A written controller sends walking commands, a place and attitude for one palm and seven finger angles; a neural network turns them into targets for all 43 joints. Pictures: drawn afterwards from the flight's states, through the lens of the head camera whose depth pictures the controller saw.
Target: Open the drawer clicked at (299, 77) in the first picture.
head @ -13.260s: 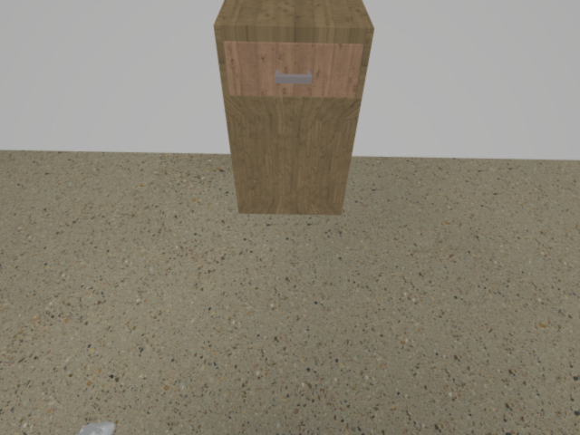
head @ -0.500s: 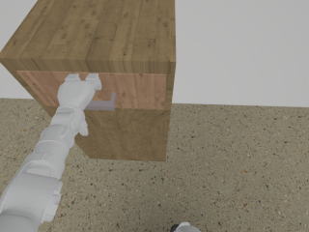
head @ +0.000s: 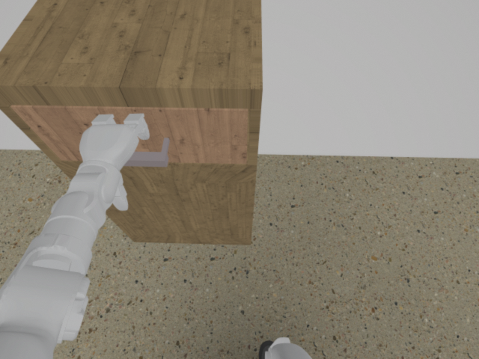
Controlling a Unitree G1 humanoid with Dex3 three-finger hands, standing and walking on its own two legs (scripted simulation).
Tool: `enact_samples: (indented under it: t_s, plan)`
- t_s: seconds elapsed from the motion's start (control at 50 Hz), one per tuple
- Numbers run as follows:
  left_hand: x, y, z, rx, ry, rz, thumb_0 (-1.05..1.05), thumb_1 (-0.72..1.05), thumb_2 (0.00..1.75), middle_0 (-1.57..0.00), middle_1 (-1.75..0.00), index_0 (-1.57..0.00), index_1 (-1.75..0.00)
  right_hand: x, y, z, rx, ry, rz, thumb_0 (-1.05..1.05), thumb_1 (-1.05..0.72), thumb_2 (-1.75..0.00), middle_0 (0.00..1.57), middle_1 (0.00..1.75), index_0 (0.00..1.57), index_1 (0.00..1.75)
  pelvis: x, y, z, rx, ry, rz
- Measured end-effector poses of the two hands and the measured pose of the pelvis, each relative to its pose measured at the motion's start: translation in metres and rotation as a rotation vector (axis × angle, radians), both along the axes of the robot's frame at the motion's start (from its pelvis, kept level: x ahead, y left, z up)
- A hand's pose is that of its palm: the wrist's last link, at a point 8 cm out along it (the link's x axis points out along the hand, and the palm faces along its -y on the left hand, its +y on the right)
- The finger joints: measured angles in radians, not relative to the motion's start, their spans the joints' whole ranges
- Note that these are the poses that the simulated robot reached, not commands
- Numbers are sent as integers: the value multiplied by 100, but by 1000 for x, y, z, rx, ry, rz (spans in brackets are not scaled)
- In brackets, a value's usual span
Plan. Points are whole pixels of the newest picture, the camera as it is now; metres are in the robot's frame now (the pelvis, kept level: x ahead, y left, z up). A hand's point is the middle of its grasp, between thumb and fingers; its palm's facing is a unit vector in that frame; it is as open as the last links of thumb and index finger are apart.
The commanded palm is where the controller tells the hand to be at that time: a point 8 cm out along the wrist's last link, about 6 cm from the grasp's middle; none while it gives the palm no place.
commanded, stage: lower the fingers behind the handle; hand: left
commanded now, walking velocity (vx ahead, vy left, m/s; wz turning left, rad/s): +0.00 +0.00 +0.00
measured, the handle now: (139, 150) +0.52 +0.20 -0.03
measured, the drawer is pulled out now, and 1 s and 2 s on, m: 0.00 0.00 0.00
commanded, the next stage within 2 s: close the thumb around the handle in 1.42 s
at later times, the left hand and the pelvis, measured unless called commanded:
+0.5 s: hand (126, 172) +0.45 +0.21 -0.02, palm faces -0.07 -0.03 -1.00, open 13.8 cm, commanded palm +0.44 +0.22 +0.03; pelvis -0.02 +0.00 -0.02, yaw +1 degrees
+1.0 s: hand (132, 179) +0.46 +0.21 -0.05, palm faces -0.05 -0.03 -1.00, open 13.8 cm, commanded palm +0.44 +0.23 +0.00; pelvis -0.02 +0.01 -0.04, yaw +0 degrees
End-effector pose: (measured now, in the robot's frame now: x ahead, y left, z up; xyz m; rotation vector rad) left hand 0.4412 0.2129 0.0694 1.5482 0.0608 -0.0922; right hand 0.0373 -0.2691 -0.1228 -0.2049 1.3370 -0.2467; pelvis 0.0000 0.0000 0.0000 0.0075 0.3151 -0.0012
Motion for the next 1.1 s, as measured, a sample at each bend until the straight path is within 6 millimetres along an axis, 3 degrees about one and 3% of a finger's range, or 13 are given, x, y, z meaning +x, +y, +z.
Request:
enact_samples:
  t_s: [0.14, 0.3, 0.78, 1.1]
  plan:
    - [-7, -1, -11, -11, -39, -24, 0, -49, 30, -32, -120, -32, -120, -14, -4, -5, -10, 32, -1, 0, -91, -90, 20, 30, 21, 30, -5, 0, -6, 1, 20, 3]
    - [-9, 7, -18, 8, -40, 35, 0, -49, 30, -32, -120, -32, -120, -17, -2, -12, 1, 21, -2, 0, -91, -90, 20, 30, 21, 30, -12, 1, -11, 1, 30, 3]
    - [-3, 0, -56, -8, -29, 14, 0, -49, 30, -31, -120, -32, -120, -41, 6, -31, -3, 80, 2, 0, -91, -90, 20, 30, 21, 30, -20, 6, -32, -7, 94, 5]
    - [0, 2, -67, -8, -49, 7, 0, -49, 30, -31, -123, -32, -120, -35, 1, -40, -18, 69, 18, 0, -91, -90, 20, 30, 21, 30, -23, 5, -43, -6, 122, 3]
